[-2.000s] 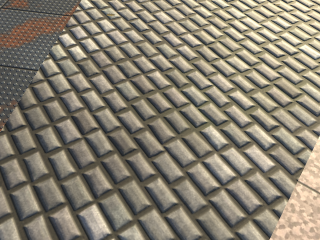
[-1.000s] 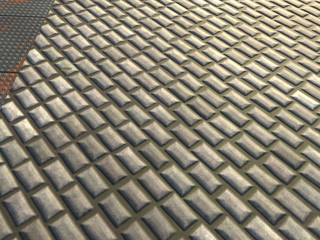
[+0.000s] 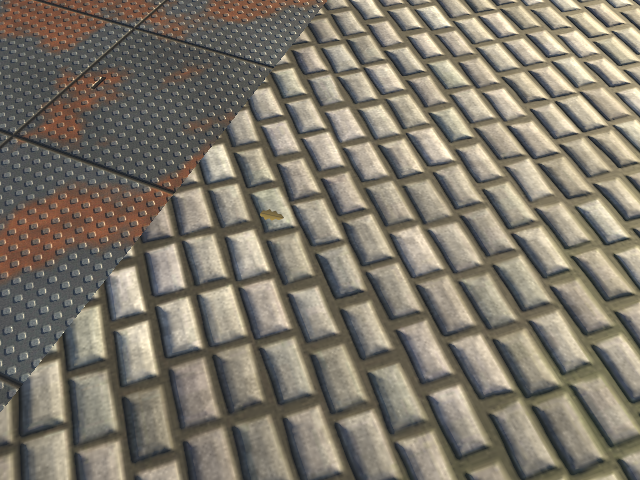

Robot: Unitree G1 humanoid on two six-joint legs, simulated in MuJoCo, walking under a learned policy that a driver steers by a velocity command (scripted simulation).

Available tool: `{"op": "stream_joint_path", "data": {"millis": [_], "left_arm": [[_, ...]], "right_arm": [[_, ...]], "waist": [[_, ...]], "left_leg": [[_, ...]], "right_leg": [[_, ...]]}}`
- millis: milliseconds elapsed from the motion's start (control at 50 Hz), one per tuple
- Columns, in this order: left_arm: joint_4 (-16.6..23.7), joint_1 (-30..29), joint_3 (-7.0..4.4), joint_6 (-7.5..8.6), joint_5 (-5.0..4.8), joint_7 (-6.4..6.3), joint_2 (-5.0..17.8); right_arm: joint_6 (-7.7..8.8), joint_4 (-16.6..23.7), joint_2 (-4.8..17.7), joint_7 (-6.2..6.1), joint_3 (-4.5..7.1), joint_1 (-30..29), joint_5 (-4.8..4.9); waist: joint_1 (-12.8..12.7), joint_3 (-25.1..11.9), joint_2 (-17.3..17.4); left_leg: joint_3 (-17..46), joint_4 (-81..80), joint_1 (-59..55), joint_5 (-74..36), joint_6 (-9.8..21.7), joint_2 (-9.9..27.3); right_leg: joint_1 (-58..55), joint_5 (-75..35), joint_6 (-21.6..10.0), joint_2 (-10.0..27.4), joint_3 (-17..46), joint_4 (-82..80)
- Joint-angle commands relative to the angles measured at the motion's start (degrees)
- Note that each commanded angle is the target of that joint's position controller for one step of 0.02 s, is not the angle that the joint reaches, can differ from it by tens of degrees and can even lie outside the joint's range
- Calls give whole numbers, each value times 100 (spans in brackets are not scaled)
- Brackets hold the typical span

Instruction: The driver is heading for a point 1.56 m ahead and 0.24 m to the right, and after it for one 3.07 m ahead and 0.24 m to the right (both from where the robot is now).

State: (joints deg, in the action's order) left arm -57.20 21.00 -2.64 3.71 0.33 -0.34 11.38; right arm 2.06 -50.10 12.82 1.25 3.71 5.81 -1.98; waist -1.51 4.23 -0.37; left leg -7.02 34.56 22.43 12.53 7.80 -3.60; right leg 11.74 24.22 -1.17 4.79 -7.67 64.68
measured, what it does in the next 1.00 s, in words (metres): walks ahead: right foot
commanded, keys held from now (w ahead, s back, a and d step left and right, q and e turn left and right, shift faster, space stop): w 1.00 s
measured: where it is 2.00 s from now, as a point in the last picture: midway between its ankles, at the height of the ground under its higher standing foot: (351, 223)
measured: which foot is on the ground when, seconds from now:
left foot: down 0.00-0.50, up 0.52-1.00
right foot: up 0.00-0.46, down 0.48-1.00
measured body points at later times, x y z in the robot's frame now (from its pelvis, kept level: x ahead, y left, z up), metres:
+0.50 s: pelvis +0.28 -0.03 +0.00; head +0.31 -0.03 +0.45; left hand +0.45 +0.21 -0.11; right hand +0.20 -0.27 -0.15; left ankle +0.08 +0.04 -0.71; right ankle +0.40 -0.10 -0.72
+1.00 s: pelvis +0.54 -0.01 +0.01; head +0.57 -0.01 +0.46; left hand +0.45 +0.22 -0.13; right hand +0.74 -0.22 -0.10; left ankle +0.68 +0.10 -0.70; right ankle +0.40 -0.10 -0.72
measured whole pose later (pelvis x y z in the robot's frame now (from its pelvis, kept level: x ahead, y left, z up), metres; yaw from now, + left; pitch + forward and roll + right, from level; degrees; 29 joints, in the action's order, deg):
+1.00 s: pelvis +0.54 -0.01 +0.01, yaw +2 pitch +1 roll -2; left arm -61.1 26.2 -2.1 5.2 1.3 -0.5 10.6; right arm 2.7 -49.9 11.1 1.6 1.4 0.7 -1.4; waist -4.0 2.8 1.4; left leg -3.9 32.5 30.0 5.4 3.5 2.8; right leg -6.5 18.9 -2.6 -3.8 -4.3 11.6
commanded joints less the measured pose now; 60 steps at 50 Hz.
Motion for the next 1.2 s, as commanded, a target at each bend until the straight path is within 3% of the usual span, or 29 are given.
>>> {"op": "stream_joint_path", "data": {"millis": [20, 60, 80, 140, 240, 380, 420, 460, 480, 500, 520, 540, 560, 580, 620, 700, 800, 940, 1000, 1020, 1040, 1060, 1080, 1100, 1120, 1140, 1160, 1180, 1200], "left_arm": [[557, -351, -116, 195, -48, 52, 622], [387, -28, -102, -2, 171, 76, 474], [364, 30, -103, -85, 193, 105, 416], [494, -399, -123, -188, 182, 168, 405], [837, -1479, -107, -187, 119, 194, 435], [1203, -2387, -20, -101, 93, 202, 413], [1174, -2127, -46, -49, 83, 179, 477], [832, -1034, -150, 7, 78, 85, 666], [503, -8, -230, 64, 139, 25, 806], [333, 881, -375, 91, 294, -47, 1346], [325, 838, -448, 22, 217, 24, 1593], [427, 122, -396, -14, 42, 81, 1363], [514, -393, -282, 1, 8, 94, 949], [480, -584, -187, 39, 45, 99, 628], [298, -558, -76, 123, 52, 56, 362], [73, -111, -120, 254, 28, 50, 658], [-39, 335, -80, 239, 7, 58, 636], [-264, 851, -79, 199, 88, -24, 702], [-274, 622, -116, 168, 117, -69, 829], [-272, 524, -122, 146, 101, -62, 858], [-220, 470, -88, 141, 70, -50, 780], [22, 664, 26, 153, -111, 2, 389], [-1, 980, -34, 155, -141, 22, 431], [21, 555, -124, 108, -24, -7, 737], [110, 173, -101, 130, -3, 23, 614], [104, 71, -91, 112, -10, 40, 475], [109, 26, -110, 29, 85, 72, 443], [44, 274, -94, -62, 137, 116, 333], [28, 267, -98, -127, 155, 141, 317]], "right_arm": [[28, -186, 799, -112, 213, 1075, 103], [157, -253, 456, -121, 85, 898, 153], [230, -311, 455, -121, 67, 996, 160], [327, -495, 626, -127, 78, 1366, 195], [324, -636, 561, -125, 4, 1846, 159], [317, -914, 615, -228, -48, 2344, 72], [319, -926, 705, -267, -37, 2161, 51], [315, -934, 819, -273, -11, 1983, 17], [305, -907, 809, -256, -23, 1872, 58], [326, -721, 483, -201, -120, 2062, 207], [339, -719, 289, -143, -108, 2556, 331], [313, -681, 703, -168, -8, 2141, 174], [334, -552, 640, -143, -14, 1674, 139], [339, -514, 495, -119, -32, 1489, 138], [190, -539, 270, -50, -62, 1607, -5], [37, -370, 214, 22, -76, 1186, -30], [30, 52, 196, 52, -128, -39, 43], [101, 389, 241, 33, -150, -917, 69], [180, 288, 370, -16, -73, -405, 58], [225, 45, 443, -56, -13, 325, 36], [289, -292, 663, -115, 88, 1344, -46], [324, -419, 1238, -181, 238, 2243, -191], [229, -471, 1429, -121, 311, 2259, -41], [183, -343, 1157, -93, 247, 1576, 90], [215, -242, 746, -79, 137, 1074, 105], [258, -240, 471, -78, 58, 830, 78], [304, -316, 274, -104, -8, 782, 96], [348, -369, 289, -133, -16, 835, 94], [404, -435, 269, -138, -24, 999, 95]], "waist": [[352, -451, -87], [34, -344, 31], [-15, -376, 116], [10, -156, 224], [295, 91, 333], [501, 286, 405], [276, 185, 432], [-204, -390, 479], [-656, -919, 302], [-795, -1680, -395], [-462, -2259, -1500], [-257, -1593, -576], [-145, -834, -197], [11, -380, 43], [307, -209, -141], [352, -92, -210], [60, 112, -237], [-182, 179, -367], [144, -51, -430], [467, -407, -346], [844, -986, -133], [984, -1803, 751], [803, -2281, 1514], [575, -1473, 649], [462, -792, 307], [281, -422, 182], [131, -205, 246], [17, -260, 508], [2, -236, 453]], "left_leg": [[2520, -2133, -2221, -1161, 879, 1944], [1788, -2311, -1593, -1727, 537, 1515], [1681, -2372, -1551, -1976, 577, 1445], [1367, -2572, -1585, -2198, 507, 1298], [1194, -2705, -2029, -2381, 323, 1235], [1059, -2469, -2966, -3269, 347, 1497], [944, -2063, -3079, -4359, 278, 1563], [822, -805, -3049, -5659, 141, 1479], [651, 410, -2475, -5068, 37, 1263], [391, 2295, -952, -2932, -127, 803], [516, 4222, 685, 1604, -282, -342], [1182, 4539, 1183, 1320, -171, 92], [1136, 4331, 1318, 867, -167, 366], [1081, 3900, 1153, 591, -165, 594], [1037, 3355, 627, 344, -274, 801], [776, 2732, 957, -55, -520, 954], [500, 1175, 1409, -991, -729, 1006], [336, -43, 1336, -940, -511, 734], [217, -429, 416, -301, -231, 425], [111, -755, -465, -375, -102, 227], [330, -874, -1870, -523, 92, 409], [2321, -1054, -3606, 123, 579, 1957], [4519, -1840, -4142, 134, 1120, 2836], [3787, -1877, -3455, 434, 928, 2606], [3024, -2081, -2585, 297, 762, 2406], [2426, -2337, -1952, 64, 481, 2136], [1923, -2498, -1516, -219, 191, 1828], [1657, -2568, -1337, -430, 168, 1824], [1492, -2622, -1278, -737, 164, 1781]], "right_leg": [[2479, -634, -149, 201, 769, 810], [1799, -845, -92, 322, 813, 229], [1720, -852, -54, 269, 759, 155], [2160, -1305, 66, 293, 640, -352], [2781, -2195, 134, 250, 531, -1582], [2658, -2233, -195, -127, 297, -2941], [2115, -1805, -405, -334, 221, -3203], [812, -1418, -640, -720, 109, -3446], [-521, -1717, -808, -620, 243, -3798], [-2199, -1071, -1221, 760, 1921, -3906], [-3063, -968, -1965, 1987, 4725, -4769], [-2414, -641, -1836, 1740, 4360, -4942], [-1576, -659, -1683, 1571, 3477, -5062], [-872, -1016, -1451, 1292, 2874, -5307], [-180, -1568, -1119, 843, 2089, -5536], [-90, -2166, -1192, 690, 1561, -5800], [-498, -2616, -1061, 479, 1167, -5940], [-1631, -3696, -1019, 766, 1050, -5504], [-1799, -5236, -859, 828, 909, -4700], [-1692, -5742, -770, 694, 771, -3862], [-1020, -5199, -649, 438, 572, -2676], [696, -2966, -399, -101, 226, -708], [1949, 578, -338, -955, 533, 807], [2413, 233, -434, -514, 1068, 1129], [2433, -252, -443, -292, 1089, 934], [2212, -571, -444, -95, 1085, 539], [1965, -750, -418, 14, 1116, 250], [1723, -830, -360, 30, 1084, 145], [1695, -896, -328, 28, 1062, 158]]}}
